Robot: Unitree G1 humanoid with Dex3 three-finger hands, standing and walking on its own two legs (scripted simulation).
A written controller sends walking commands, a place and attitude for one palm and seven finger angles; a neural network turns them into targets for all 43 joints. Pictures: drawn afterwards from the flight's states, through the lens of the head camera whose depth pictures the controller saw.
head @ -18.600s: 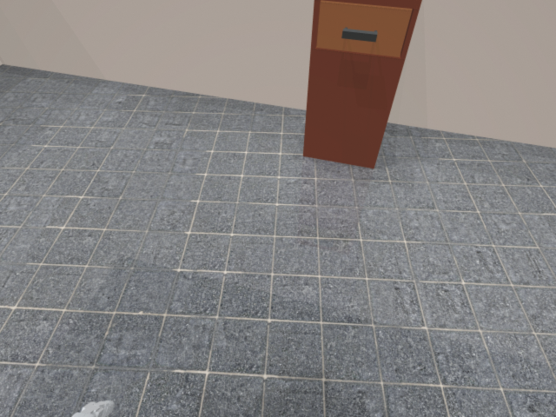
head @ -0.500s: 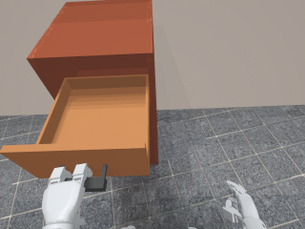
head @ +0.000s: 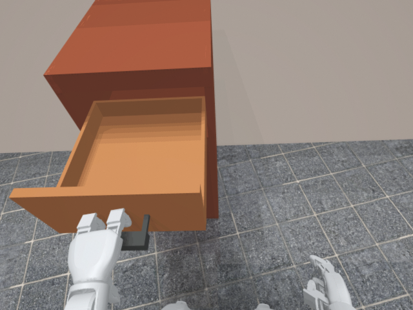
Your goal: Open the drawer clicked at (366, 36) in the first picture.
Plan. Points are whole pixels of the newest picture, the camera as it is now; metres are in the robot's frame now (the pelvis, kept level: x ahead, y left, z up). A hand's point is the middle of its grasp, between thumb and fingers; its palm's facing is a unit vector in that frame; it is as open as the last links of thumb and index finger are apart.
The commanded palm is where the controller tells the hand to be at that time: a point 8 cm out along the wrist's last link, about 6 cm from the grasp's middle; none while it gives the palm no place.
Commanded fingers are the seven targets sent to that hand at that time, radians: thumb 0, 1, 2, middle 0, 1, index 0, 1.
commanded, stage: lift the hand off the handle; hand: left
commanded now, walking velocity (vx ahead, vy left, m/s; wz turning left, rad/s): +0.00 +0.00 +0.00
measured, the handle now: (115, 230) +0.26 +0.22 -0.01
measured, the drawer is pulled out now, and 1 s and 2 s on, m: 0.30 0.30 0.30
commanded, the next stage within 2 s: draw the hand back to the body in 1.20 s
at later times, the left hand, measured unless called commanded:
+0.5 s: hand (94, 242) +0.22 +0.23 +0.04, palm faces +0.04 -0.11 -0.99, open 13.1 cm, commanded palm +0.20 +0.23 +0.11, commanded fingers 0.00 -0.50 0.30 -0.30 -1.20 -0.30 -1.20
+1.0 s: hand (71, 217) +0.23 +0.23 +0.12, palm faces +0.10 -0.13 -0.99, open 13.8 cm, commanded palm +0.19 +0.23 +0.18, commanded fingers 0.00 -0.50 0.30 -0.30 -1.20 -0.30 -1.20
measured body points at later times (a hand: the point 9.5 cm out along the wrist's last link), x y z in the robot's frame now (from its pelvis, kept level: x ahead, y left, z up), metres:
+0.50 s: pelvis +0.02 +0.01 +0.03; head +0.04 -0.03 +0.48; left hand +0.21 +0.23 +0.09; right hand +0.23 -0.21 -0.07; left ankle +0.00 +0.14 -0.69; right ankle +0.03 -0.11 -0.69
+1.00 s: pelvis +0.03 +0.01 +0.05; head +0.03 -0.03 +0.50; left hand +0.22 +0.24 +0.17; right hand +0.26 -0.18 -0.05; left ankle +0.00 +0.14 -0.69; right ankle +0.03 -0.11 -0.69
